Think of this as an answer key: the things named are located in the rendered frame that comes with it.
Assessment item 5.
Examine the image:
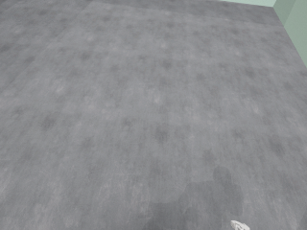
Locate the right robot hand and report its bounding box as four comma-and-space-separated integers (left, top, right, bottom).
230, 220, 250, 230

